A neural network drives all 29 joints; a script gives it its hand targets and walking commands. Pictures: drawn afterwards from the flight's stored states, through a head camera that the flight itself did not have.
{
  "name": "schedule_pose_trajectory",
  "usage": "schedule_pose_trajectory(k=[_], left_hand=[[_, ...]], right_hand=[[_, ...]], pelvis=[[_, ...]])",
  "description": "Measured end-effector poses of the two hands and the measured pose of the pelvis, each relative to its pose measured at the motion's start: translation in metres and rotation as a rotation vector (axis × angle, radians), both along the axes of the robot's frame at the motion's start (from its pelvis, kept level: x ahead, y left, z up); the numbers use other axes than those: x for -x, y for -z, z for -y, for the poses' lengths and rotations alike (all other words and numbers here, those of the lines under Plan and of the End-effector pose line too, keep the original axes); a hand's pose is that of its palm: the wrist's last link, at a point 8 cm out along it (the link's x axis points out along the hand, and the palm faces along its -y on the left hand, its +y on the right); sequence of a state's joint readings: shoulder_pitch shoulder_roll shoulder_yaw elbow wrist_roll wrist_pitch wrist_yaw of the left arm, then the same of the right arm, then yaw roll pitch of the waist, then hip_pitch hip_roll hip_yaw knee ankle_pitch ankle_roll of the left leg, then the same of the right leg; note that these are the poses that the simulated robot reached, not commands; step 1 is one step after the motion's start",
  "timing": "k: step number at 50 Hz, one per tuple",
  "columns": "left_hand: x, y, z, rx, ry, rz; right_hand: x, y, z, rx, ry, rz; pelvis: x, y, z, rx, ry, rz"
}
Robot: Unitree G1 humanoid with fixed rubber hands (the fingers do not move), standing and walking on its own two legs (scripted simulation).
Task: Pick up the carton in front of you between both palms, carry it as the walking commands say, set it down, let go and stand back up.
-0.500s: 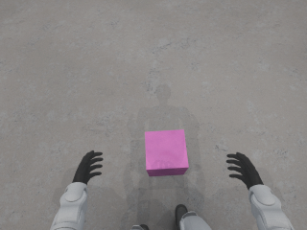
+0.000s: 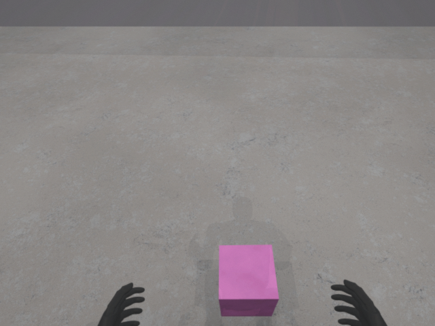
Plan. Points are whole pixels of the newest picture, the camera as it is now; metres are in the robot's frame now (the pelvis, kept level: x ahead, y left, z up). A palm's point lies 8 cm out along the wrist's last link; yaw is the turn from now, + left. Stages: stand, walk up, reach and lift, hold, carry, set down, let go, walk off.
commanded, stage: let go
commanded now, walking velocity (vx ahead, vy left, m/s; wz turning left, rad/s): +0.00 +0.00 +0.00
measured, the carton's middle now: (245, 281) +0.43 -0.05 -0.65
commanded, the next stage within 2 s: stand in 0.20 s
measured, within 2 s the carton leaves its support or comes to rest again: neither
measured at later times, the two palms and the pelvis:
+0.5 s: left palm out of the picture +0.14 +0.29 -0.08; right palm out of the picture +0.15 -0.28 -0.09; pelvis +0.02 +0.00 -0.01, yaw +0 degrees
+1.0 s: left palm out of the picture +0.13 +0.29 -0.09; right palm out of the picture +0.13 -0.30 -0.10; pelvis +0.02 -0.01 +0.00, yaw +1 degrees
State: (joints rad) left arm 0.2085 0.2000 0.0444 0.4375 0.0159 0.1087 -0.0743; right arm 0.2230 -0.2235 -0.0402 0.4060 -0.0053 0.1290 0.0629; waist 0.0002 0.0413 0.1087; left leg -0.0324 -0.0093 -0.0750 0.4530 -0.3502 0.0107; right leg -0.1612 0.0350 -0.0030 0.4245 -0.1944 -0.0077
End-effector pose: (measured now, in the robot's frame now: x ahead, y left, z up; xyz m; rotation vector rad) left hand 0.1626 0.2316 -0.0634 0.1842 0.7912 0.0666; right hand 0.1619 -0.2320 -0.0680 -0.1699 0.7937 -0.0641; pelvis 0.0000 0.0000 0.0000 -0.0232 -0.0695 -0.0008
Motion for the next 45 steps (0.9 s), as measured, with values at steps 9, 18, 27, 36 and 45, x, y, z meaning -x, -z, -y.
schedule_pose_trajectory(k=[9,18,27,36,45], left_hand=[[-0.003,0.003,0.002,-0.003,-0.004,-0.002],[0.015,0.020,-0.039,-0.147,-0.049,-0.090],[0.019,0.020,-0.059,-0.206,-0.075,-0.140],[0.017,0.023,-0.055,-0.201,-0.085,-0.156],[0.026,0.026,-0.057,-0.200,-0.099,-0.184]], right_hand=[[0.002,0.001,0.005,0.031,0.021,-0.032],[0.013,0.017,0.040,0.155,0.044,-0.066],[0.014,0.028,0.053,0.182,0.035,-0.121],[0.015,0.032,0.056,0.191,0.028,-0.155],[0.023,0.032,0.064,0.205,0.030,-0.179]], pelvis=[[-0.003,0.001,0.001,-0.002,0.005,-0.002],[-0.008,0.007,0.000,-0.009,0.002,-0.067],[-0.018,0.007,0.001,-0.012,-0.007,-0.077],[-0.022,0.006,0.004,-0.013,-0.015,-0.071],[-0.020,0.004,0.006,-0.015,-0.017,-0.059]])
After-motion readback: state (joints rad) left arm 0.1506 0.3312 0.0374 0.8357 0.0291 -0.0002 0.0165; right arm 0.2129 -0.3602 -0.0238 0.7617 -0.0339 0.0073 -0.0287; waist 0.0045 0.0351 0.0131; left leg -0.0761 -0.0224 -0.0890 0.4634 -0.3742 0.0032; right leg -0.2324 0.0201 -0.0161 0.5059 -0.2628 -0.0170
